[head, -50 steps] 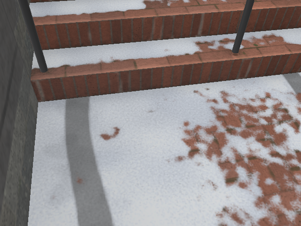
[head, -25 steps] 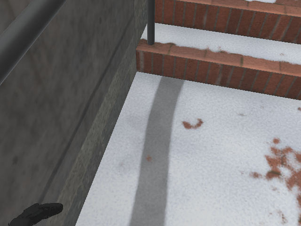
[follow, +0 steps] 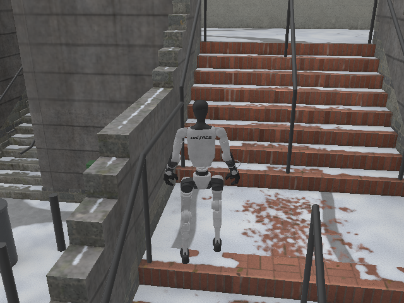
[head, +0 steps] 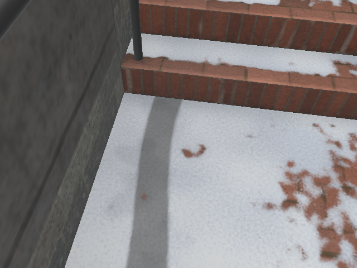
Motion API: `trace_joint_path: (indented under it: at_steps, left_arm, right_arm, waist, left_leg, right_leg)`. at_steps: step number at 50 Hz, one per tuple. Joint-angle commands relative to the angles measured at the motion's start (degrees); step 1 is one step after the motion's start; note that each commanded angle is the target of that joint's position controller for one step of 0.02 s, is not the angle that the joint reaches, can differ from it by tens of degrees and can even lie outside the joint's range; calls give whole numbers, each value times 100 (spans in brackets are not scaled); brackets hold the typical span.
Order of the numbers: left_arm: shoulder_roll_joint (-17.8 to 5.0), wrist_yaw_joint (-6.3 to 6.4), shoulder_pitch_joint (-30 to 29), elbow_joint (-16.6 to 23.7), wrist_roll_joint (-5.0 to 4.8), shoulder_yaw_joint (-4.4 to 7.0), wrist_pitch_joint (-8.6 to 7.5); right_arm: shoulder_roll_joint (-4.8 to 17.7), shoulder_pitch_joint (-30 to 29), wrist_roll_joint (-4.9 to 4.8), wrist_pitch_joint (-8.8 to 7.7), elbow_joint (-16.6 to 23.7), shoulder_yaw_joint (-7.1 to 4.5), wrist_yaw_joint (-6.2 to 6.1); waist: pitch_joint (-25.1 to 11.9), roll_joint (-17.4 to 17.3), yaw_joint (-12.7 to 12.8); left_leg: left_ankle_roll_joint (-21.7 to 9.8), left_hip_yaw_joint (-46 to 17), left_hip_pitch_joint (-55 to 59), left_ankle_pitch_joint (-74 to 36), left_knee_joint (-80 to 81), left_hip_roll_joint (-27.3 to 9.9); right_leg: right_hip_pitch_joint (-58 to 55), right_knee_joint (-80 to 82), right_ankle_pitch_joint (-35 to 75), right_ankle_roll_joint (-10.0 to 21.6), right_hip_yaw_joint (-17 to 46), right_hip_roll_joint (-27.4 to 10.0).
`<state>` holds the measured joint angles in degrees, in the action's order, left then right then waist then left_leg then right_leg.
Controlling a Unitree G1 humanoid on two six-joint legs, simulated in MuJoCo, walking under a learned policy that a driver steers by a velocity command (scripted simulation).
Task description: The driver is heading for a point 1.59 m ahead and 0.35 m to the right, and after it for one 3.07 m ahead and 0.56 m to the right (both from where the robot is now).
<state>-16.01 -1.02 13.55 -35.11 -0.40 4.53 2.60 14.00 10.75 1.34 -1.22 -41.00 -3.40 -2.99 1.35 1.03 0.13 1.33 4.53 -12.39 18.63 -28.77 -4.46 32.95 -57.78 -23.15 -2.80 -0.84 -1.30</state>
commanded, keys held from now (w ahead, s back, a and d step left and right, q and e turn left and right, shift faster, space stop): e+shift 0.34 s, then w+e+shift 0.20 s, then w+shift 0.12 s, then w+q+shift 0.34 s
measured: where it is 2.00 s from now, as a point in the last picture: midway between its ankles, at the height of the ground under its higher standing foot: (271, 149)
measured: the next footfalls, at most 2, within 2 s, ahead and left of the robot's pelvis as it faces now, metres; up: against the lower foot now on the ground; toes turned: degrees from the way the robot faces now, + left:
right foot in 0.14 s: +0.07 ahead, -0.17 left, +0.00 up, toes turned -12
left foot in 0.58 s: +0.17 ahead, +0.03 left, +0.00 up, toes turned -39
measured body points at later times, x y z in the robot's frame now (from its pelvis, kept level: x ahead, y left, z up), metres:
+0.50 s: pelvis +0.05 -0.07 +0.01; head +0.06 -0.09 +0.45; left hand +0.32 +0.11 -0.06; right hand +0.09 -0.39 -0.08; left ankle +0.14 +0.05 -0.70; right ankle +0.03 -0.16 -0.74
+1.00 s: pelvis +0.22 -0.24 -0.02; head +0.26 -0.25 +0.42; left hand +0.57 -0.22 -0.05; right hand +0.01 -0.39 -0.15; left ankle +0.14 +0.03 -0.70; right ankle +0.21 -0.40 -0.74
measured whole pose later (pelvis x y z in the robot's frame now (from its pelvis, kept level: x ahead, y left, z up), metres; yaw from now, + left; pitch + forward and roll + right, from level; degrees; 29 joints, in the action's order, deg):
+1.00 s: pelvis +0.22 -0.24 -0.02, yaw -28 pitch +3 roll -2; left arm -13.4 -1.6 -0.8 -26.7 -2.0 1.3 -6.0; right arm 11.5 34.4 -1.1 -4.5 -50.7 0.0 -0.2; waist 1.6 -0.8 -7.9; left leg -1.3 -10.9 -4.5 28.3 -42.8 -4.7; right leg 27.4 -37.4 -12.2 -1.8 -0.1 -1.5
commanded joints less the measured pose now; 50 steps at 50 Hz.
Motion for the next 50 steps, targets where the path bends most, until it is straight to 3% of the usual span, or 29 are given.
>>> trace_joint_path:
  at_steps: [1,3,5,7,8,9,10,12,13,17,20,23,26,28,29,30,31,32,34,37,38,41,42,45,46,47,48,49,50]
  left_arm:
    - [-1,-138,-447,614,-108,-82,-11]
    - [-195,-88,-175,666,-105,11,10]
    - [-438,-129,-105,728,-32,116,47]
    - [-812,5,739,500,-22,329,14]
    - [-1703,136,981,621,-93,577,1]
    - [-1749,86,715,816,99,468,-173]
    - [-1378,42,657,798,35,373,-293]
    - [-1090,140,-76,971,-131,276,-315]
    - [-936,202,-347,1013,-165,220,-286]
    - [-923,330,-355,994,-61,209,-207]
    - [-1006,305,-284,982,-154,254,-387]
    - [-1077,254,-234,871,-260,301,-479]
    - [-885,120,-637,1071,-238,204,-495]
    - [-537,59,-962,1216,-241,87,-478]
    - [-240,64,-983,1194,-241,14,-521]
    - [264,70,-772,1207,-214,-177,-571]
    - [-55,53,-635,1455,-349,-116,-646]
    - [-387,80,-817,1397,-402,-92,-652]
    - [-303,3,-811,1219,-249,-128,-708]
    - [-109,54,-1296,1305,-246,-178,-790]
    - [-134,91,-1483,1353,-202,-173,-820]
    - [98,8,-1890,1426,-191,-256,-910]
    - [107,-77,-2014,1429,-181,-268,-933]
    - [-287,-237,-1994,1322,-311,-104,-928]
    - [-419,-161,-1669,1290,-328,20,-945]
    - [-676,-79,-786,1073,-319,150,-954]
    - [-941,34,548,790,-270,276,-891]
    - [-1398,127,1724,579,-151,351,-774]
    - [-1402,17,1759,532,66,278,-805]
  right_arm:
    - [1132,-130,-36,-3,270,-302,-54]
    - [1349,-153,-248,1,221,-415,33]
    - [1276,-267,-175,58,274,-377,51]
    - [933,154,-124,-1,120,-262,154]
    - [533,-140,-12,-9,521,-169,168]
    - [446,-532,-17,-57,897,-87,108]
    - [674,-726,-120,-76,861,-113,135]
    - [865,-548,-56,-212,685,-123,100]
    - [953,-533,66,-216,652,-157,109]
    - [697,-451,40,-159,525,-97,103]
    - [883,-316,-173,-175,527,-166,146]
    - [867,-522,-249,-365,566,-232,252]
    - [836,-293,-282,-437,511,-267,292]
    - [844,561,-312,-496,236,-323,205]
    - [913,1289,-230,-535,31,-376,156]
    - [1091,1723,-83,-543,40,-368,145]
    - [1447,1225,16,-572,146,-434,157]
    - [1332,887,-59,-621,260,-419,168]
    - [1188,1387,-59,-617,157,-309,192]
    - [606,1522,-148,-534,-116,-32,263]
    - [663,1461,-125,-500,-97,-11,227]
    - [948,1384,-211,-482,-164,-80,184]
    - [960,1498,-343,-501,-256,-47,165]
    - [920,1806,-404,-503,-519,61,284]
    - [939,1836,-324,-464,-536,25,272]
    - [1101,1780,-236,-424,-562,15,271]
    - [1130,1484,-137,-441,-376,7,280]
    - [453,1569,-12,-509,-96,184,271]
    - [107,1915,-481,-647,168,321,225]
  waist:
    - [-231,-1065,-258]
    - [-275,-1254,-188]
    - [-266,-1114,-35]
    - [-689,-386,323]
    - [-729,1089,308]
    - [-1329,1614,275]
    - [-1344,989,402]
    - [-937,421,56]
    - [-866,412,-40]
    - [-874,429,-71]
    - [-705,909,-91]
    - [-380,1013,-119]
    - [-265,956,-325]
    - [-256,670,-758]
    - [-521,223,-986]
    - [-662,-681,-907]
    - [-46,-1603,-403]
    - [373,-1414,-454]
    - [328,-715,-546]
    - [1013,-674,-521]
    - [1055,-672,-536]
    - [821,-756,-612]
    - [704,-767,-613]
    - [502,-1134,-492]
    - [418,-1047,-170]
    - [-113,-998,337]
    - [-866,-931,1010]
    - [-2200,527,1235]
    - [-2990,2393,885]
  left_leg:
    - [-1005,-159,171,-2832,727,-1170]
    - [-1027,-190,333,-2516,641,-1385]
    - [-742,-66,267,-2551,306,-1431]
    - [-152,641,-319,-2164,-1365,-882]
    - [315,785,-2119,874,-3304,-173]
    - [441,-527,-3204,2060,-4456,553]
    - [305,-1039,-3266,1850,-4829,376]
    - [202,-1194,-3044,920,-4560,172]
    - [207,-1191,-2731,555,-4186,153]
    - [250,-969,-2172,129,-3397,568]
    - [110,-1059,-1923,89,-2239,662]
    - [4,-1083,-1407,159,-1310,768]
    - [44,-993,-386,-188,-842,727]
    - [-193,-870,977,-777,170,488]
    - [-376,-1259,2035,-396,256,-6]
    - [-674,-2620,2477,940,704,-1065]
    - [-1395,-4654,1902,3006,1612,-1850]
    - [-1602,-4983,1569,3627,1878,-1958]
    - [-1397,-3976,1502,2962,1791,-1460]
    - [-1460,-3226,710,1785,2166,-931]
    - [-1456,-3026,491,1367,2213,-799]
    - [-1317,-2231,-269,62,2314,-583]
    - [-1322,-2039,-442,129,2488,-583]
    - [-1284,-2061,88,-334,2207,-715]
    - [-1159,-2042,117,-1749,1672,-732]
    - [-998,-1725,-37,-3301,483,-494]
    - [-783,-1596,-1187,-3293,-1098,-277]
    - [-554,-1292,-2551,-754,-3294,169]
    - [-476,-1545,-3291,913,-4636,404]
  right_leg:
    - [-378,962,241,-64,-312,-125]
    - [-589,1303,494,-29,-452,-141]
    - [-980,1969,715,191,-545,10]
    - [-2535,2872,1648,685,-395,400]
    - [-3642,3109,4251,1325,1937,-1064]
    - [-3785,3581,3802,2397,4067,-1854]
    - [-3670,3795,3134,2357,3714,-1873]
    - [-3086,3622,2391,1745,2906,-1279]
    - [-2582,3702,2179,1625,2563,-1091]
    - [-2025,3697,2720,1585,2239,-662]
    - [-1726,4368,-1057,1625,2913,-605]
    - [-1518,4390,-1387,1575,3257,-556]
    - [-963,4261,-1215,1482,3379,-365]
    - [-179,3536,-1260,1146,2983,-83]
    - [566,2229,-1356,822,2244,308]
    - [1072,288,-1213,565,1282,771]
    - [2399,-543,-801,514,1046,416]
    - [2797,-1166,-417,492,951,43]
    - [2733,-1798,86,473,793,-92]
    - [2399,-1078,803,368,371,-345]
    - [2153,-712,1230,280,290,-362]
    - [489,857,1916,92,58,-163]
    - [-209,1353,2056,-18,-6,-57]
    - [-1250,2380,1734,20,84,155]
    - [-1810,2602,1263,224,-86,327]
    - [-2925,2618,1134,427,-221,445]
    - [-4753,2277,1285,525,108,-73]
    - [-6590,2442,-98,684,1871,-1537]
    - [-6485,4045,-2208,1276,4936,-2532]
Over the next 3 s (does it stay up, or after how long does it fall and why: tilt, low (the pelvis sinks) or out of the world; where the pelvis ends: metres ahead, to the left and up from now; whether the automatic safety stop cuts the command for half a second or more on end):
stays up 1.55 -0.37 0.31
